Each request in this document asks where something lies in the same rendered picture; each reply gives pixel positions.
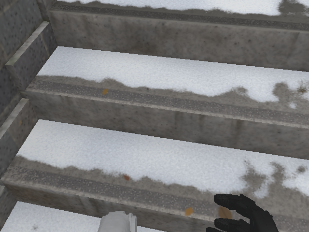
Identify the left robot thigh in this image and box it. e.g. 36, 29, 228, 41
98, 211, 137, 232

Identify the robot right hand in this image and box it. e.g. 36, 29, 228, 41
206, 193, 279, 232

